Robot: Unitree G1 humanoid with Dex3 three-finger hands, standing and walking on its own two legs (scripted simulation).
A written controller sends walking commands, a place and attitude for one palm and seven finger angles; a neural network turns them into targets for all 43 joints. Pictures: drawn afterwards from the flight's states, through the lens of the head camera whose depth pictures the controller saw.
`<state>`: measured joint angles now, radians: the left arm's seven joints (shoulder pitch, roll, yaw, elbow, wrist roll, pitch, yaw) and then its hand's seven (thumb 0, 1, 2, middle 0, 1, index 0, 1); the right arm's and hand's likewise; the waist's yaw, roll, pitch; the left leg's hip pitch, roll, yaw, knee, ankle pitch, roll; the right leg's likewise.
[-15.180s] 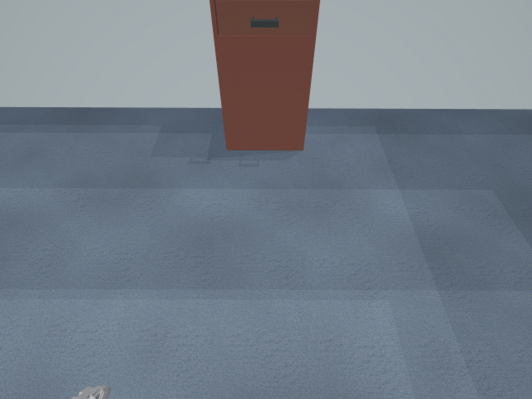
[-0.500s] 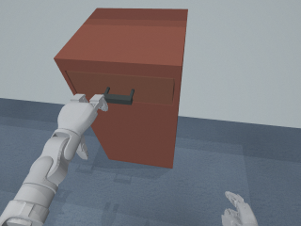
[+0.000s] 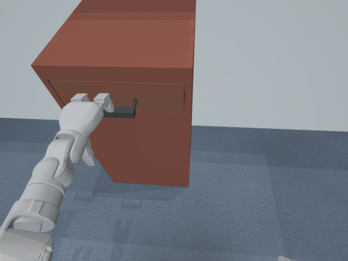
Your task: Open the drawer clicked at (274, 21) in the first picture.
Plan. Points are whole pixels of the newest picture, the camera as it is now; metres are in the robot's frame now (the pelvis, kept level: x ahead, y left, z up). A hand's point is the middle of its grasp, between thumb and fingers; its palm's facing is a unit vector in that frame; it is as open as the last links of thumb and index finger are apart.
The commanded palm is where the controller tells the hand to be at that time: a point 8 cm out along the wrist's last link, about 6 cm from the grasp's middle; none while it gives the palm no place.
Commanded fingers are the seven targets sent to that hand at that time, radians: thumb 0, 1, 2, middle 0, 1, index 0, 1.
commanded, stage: move the hooked fingers above the handle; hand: left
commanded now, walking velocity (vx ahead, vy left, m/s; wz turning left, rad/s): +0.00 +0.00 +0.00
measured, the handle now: (117, 106) +0.55 +0.22 -0.02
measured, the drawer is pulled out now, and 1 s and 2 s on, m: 0.00 0.00 0.00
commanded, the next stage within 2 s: lower the fingers behind the handle in 1.46 s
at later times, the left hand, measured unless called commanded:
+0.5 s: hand (105, 113) +0.46 +0.22 +0.05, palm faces -0.04 -0.01 -1.00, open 13.8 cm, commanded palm +0.45 +0.22 +0.10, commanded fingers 0.00 -0.50 0.30 -0.30 -1.20 -0.30 -1.20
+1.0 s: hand (110, 104) +0.50 +0.22 +0.04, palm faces -0.05 -0.02 -1.00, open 13.8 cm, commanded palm +0.48 +0.23 +0.09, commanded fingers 0.00 -0.50 0.30 -0.30 -1.20 -0.30 -1.20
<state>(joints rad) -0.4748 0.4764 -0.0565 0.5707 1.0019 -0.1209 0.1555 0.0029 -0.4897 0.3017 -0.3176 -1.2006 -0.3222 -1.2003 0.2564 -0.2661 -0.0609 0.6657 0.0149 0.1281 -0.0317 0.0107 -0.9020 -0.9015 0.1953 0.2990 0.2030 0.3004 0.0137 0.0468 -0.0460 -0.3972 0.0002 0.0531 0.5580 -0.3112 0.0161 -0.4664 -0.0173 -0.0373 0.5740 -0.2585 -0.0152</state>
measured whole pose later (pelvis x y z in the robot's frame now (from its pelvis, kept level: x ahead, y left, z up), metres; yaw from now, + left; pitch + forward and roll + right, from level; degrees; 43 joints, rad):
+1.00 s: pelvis +0.01 +0.01 -0.01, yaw -2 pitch +18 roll +0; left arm -0.85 0.53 0.01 1.05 1.09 -0.11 0.24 0.00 -0.49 0.30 -0.32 -1.20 -0.32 -1.20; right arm 0.38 -0.27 -0.06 0.70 -0.01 0.14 -0.02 0.01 -0.90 -0.90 0.20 0.30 0.20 0.30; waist -0.11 0.05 -0.11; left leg -0.63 0.02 0.07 0.68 -0.37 0.02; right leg -0.69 0.00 -0.02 0.66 -0.28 -0.01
